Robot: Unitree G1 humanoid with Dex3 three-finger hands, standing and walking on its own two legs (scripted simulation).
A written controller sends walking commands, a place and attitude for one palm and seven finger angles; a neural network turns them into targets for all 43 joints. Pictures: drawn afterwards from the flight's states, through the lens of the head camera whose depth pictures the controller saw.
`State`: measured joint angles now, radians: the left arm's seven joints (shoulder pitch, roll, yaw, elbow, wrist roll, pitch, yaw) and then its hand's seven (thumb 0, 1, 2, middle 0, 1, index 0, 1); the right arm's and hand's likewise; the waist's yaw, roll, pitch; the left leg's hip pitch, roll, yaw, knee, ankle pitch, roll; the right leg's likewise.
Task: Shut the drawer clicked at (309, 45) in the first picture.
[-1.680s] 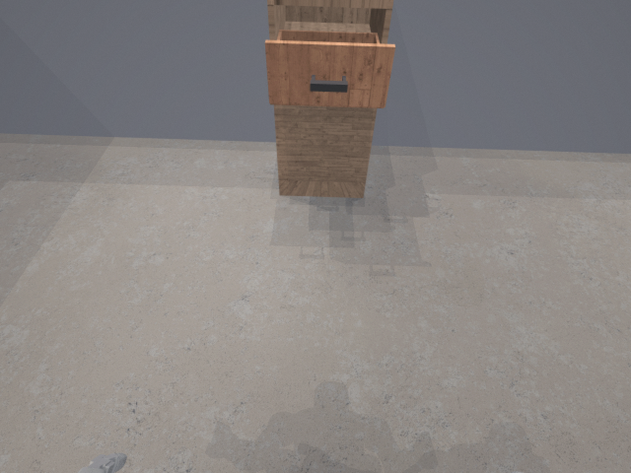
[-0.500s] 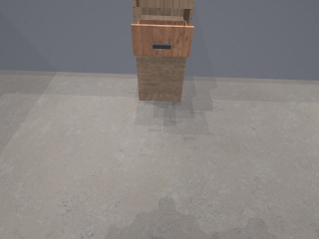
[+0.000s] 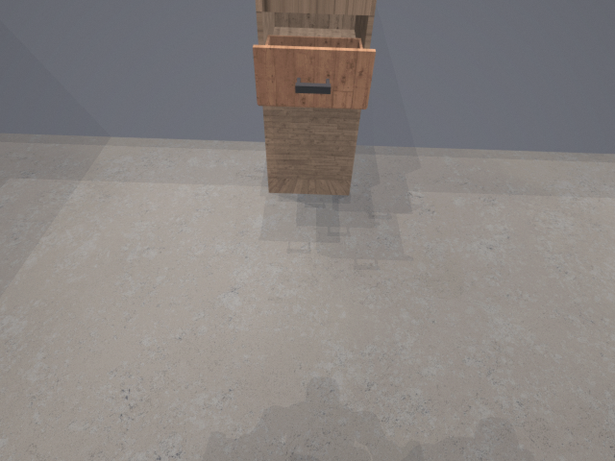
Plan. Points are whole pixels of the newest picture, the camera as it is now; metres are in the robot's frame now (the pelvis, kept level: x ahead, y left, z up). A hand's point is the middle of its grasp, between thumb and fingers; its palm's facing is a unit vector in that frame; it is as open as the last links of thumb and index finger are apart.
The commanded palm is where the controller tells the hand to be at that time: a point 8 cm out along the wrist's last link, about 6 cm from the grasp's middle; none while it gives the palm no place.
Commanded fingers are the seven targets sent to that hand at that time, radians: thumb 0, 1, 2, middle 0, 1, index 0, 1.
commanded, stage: walk to a spot facing it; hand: left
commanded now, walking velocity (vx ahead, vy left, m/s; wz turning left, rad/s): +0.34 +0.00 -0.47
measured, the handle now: (313, 84) +1.13 +0.05 -0.04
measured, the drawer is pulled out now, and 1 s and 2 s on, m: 0.30 0.30 0.30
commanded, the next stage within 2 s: turn to face it in 1.28 s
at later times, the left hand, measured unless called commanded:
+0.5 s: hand out of the picture +0.10 +0.12 -0.18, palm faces -0.07 -0.98 -0.19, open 7.4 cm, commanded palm none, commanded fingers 0.00 0.90 0.90 -0.20 -0.30 -0.20 -0.30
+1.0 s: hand (245, 348) +0.35 +0.14 -0.20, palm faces -0.21 -0.97 -0.16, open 7.4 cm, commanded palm none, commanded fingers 0.00 0.90 0.90 -0.20 -0.30 -0.20 -0.30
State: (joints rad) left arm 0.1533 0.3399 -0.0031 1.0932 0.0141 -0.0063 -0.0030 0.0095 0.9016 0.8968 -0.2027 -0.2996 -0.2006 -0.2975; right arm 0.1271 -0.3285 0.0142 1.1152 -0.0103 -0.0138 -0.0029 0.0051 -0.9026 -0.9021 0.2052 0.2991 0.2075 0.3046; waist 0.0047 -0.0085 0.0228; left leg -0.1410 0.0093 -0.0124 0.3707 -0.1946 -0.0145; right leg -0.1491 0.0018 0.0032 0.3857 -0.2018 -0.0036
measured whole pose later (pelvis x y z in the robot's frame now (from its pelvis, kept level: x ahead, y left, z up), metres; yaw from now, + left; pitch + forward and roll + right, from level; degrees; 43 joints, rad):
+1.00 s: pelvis +0.34 -0.04 -0.02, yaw -18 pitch -2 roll +0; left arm 0.40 0.17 0.06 1.10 0.03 -0.03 0.00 0.01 0.91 0.90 -0.20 -0.30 -0.20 -0.30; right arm 0.20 -0.13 -0.06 1.01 -0.01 -0.10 -0.03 -0.02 -0.94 -0.90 0.21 0.30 0.21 0.30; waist 0.03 -0.05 0.03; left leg -0.26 0.02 0.20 0.56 -0.26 0.07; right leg -0.43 -0.04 -0.01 1.29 -0.34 -0.04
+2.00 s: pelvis +0.59 -0.14 -0.02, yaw -13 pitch +0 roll -2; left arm 0.22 0.23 0.09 0.98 0.02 0.06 0.02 0.01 0.91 0.90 -0.20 -0.30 -0.20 -0.30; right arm 0.22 -0.18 -0.04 0.95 -0.03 0.01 -0.01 0.00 -0.91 -0.90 0.20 0.30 0.20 0.30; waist -0.01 -0.05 0.06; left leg -0.33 0.04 0.10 0.64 -0.32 0.06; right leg -0.48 -0.08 -0.12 1.09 -0.49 0.05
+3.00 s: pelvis +0.59 -0.14 +0.00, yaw +1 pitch -1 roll -1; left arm 0.45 0.19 0.06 1.16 0.03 0.03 0.00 0.01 0.91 0.90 -0.20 -0.30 -0.20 -0.30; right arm 0.26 -0.15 -0.04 1.03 -0.02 -0.04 -0.02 0.00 -0.93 -0.90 0.20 0.30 0.21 0.30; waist 0.04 -0.04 -0.01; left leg -0.12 0.03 0.11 0.46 -0.31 0.04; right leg -0.34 -0.08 -0.10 0.83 -0.41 0.00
